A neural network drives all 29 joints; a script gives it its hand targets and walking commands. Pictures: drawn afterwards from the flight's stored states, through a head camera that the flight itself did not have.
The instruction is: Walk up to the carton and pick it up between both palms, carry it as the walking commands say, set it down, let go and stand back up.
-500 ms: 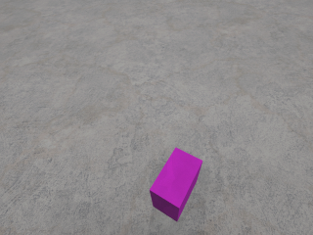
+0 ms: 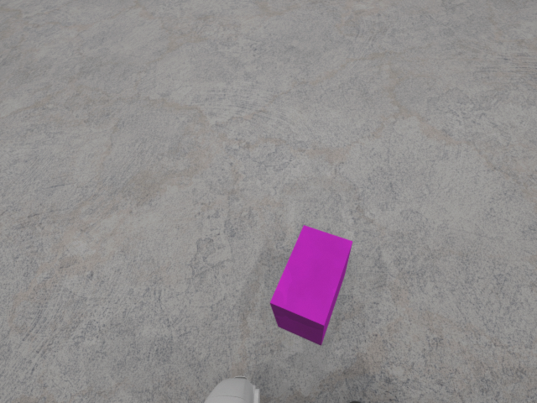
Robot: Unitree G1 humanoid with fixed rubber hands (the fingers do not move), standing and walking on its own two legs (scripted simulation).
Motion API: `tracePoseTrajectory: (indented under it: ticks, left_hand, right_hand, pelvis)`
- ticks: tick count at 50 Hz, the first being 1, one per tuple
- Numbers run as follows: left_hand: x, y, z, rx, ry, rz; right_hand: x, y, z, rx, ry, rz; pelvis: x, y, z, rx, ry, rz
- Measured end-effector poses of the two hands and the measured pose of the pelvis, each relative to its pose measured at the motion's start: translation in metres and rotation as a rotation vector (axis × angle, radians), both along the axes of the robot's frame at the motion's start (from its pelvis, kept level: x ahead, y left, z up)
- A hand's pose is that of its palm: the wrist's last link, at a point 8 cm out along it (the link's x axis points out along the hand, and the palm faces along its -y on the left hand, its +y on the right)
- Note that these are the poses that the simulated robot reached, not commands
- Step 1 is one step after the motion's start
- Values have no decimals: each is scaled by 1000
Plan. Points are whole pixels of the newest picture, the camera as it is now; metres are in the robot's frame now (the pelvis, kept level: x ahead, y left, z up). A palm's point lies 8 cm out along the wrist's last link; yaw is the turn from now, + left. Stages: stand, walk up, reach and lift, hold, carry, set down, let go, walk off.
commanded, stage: walk up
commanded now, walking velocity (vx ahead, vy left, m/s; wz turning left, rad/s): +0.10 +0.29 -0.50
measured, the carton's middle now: (312, 287) +0.49 -0.03 -0.64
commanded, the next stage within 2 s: none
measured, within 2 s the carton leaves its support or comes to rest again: neither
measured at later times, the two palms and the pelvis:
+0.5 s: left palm (131, 314) +0.26 +0.31 -0.13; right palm out of the picture -0.03 -0.12 -0.14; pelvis +0.07 +0.11 -0.01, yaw -12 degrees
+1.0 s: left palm (161, 363) +0.18 +0.23 -0.12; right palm out of the picture +0.07 -0.26 -0.15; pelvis +0.06 +0.01 +0.00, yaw -18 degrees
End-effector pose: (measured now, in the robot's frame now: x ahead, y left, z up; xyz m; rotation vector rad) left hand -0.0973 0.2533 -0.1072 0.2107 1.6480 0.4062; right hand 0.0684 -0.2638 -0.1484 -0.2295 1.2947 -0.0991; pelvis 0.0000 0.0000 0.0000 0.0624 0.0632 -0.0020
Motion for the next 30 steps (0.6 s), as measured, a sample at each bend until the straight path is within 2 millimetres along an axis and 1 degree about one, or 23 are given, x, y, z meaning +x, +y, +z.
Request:
tracePoseTrajectory:
  ticks: [2, 4, 6, 7, 8, 9, 10, 12, 14, 17, 19, 21, 23, 25, 28, 30]
  left_hand:
    - [3, 25, 0, 18, 7, -8]
    - [9, 51, -6, 22, 8, -23]
    - [21, 77, -18, 9, 7, -52]
    - [30, 90, -27, -2, 3, -75]
    - [43, 101, -34, -12, -5, -102]
    - [61, 110, -38, -20, -23, -133]
    - [82, 116, -40, -29, -53, -167]
    - [130, 122, -40, -53, -136, -246]
    - [179, 122, -38, -80, -228, -314]
    - [247, 113, -32, -113, -357, -403]
    - [286, 102, -28, -136, -431, -448]
    - [317, 88, -26, -156, -489, -473]
    - [341, 74, -24, -177, -528, -490]
    - [358, 60, -24, -199, -542, -505]
    - [372, 40, -26, -223, -533, -536]
    - [377, 26, -27, -231, -520, -556]
  right_hand:
    - [4, 15, 1, -5, -4, -5]
    - [11, 35, 0, -5, -17, -8]
    - [18, 58, -3, -10, -56, -24]
    - [20, 68, -6, -20, -82, -39]
    - [19, 79, -6, -24, -94, -62]
    - [15, 90, -3, -21, -96, -83]
    - [11, 100, 0, -16, -95, -105]
    - [-1, 114, 8, -11, -94, -164]
    - [-13, 122, 13, -21, -83, -214]
    - [-30, 130, 15, -44, -52, -267]
    - [-43, 134, 13, -52, -25, -300]
    - [-58, 139, 10, -52, 8, -329]
    - [-75, 142, 8, -51, 56, -358]
    - [-94, 142, 7, -58, 113, -399]
    - [-118, 135, 8, -68, 184, -449]
    - [-129, 129, 8, -65, 221, -467]
  pelvis:
    - [3, 16, -2, -4, 6, -10]
    - [7, 35, -6, -11, 8, -26]
    - [11, 57, -15, -30, 6, -51]
    - [14, 68, -22, -51, 7, -61]
    - [15, 76, -25, -48, 1, -73]
    - [17, 81, -23, -44, -6, -93]
    - [19, 86, -21, -47, -11, -114]
    - [25, 94, -14, -65, -16, -146]
    - [32, 101, -10, -84, -16, -162]
    - [44, 110, -7, -96, -16, -186]
    - [51, 114, -7, -94, -16, -199]
    - [57, 115, -9, -90, -18, -198]
    - [63, 114, -10, -88, -18, -193]
    - [68, 109, -12, -88, -17, -197]
    - [74, 99, -14, -95, -21, -215]
    - [77, 89, -15, -98, -23, -229]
